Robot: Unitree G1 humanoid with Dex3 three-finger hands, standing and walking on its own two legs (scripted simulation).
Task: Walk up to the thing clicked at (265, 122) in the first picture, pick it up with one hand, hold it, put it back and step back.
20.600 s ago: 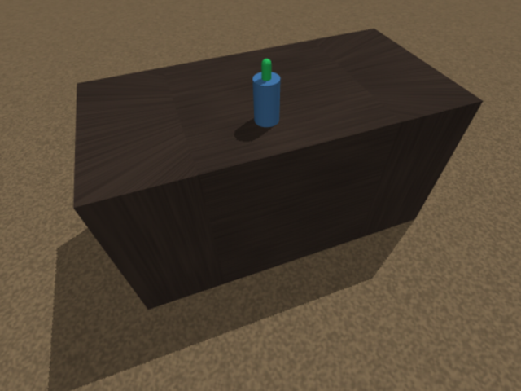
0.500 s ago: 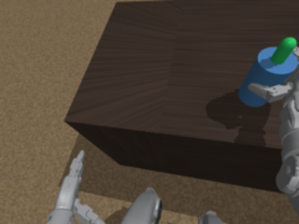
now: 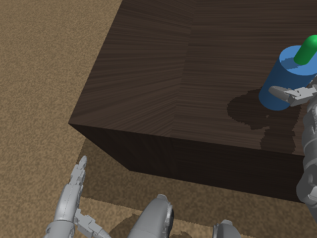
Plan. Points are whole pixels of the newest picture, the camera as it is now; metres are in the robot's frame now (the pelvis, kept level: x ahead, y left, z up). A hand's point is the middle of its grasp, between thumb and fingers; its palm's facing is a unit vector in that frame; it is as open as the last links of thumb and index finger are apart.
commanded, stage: lower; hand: right
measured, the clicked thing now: (291, 73) +0.52 -0.17 +0.06
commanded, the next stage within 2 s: loosen in 0.08 s
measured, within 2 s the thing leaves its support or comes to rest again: neither
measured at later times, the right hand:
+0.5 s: hand (297, 76) +0.52 -0.18 +0.05, palm faces +0.13 +0.99 +0.00, open 12.1 cm
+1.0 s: hand out of the picture +0.53 -0.21 +0.09, palm faces +0.17 +0.99 -0.01, open 17.4 cm
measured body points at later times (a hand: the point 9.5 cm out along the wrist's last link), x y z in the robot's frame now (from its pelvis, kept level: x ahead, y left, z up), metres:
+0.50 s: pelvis -0.01 +0.00 -0.01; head +0.13 -0.03 +0.42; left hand +0.15 +0.27 +0.01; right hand +0.51 -0.24 +0.05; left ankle +0.07 +0.13 -0.65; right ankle -0.01 -0.13 -0.65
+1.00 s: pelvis +0.00 +0.00 +0.01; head +0.13 -0.03 +0.44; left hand +0.15 +0.27 +0.00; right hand +0.52 -0.26 +0.09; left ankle +0.07 +0.13 -0.65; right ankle -0.01 -0.13 -0.65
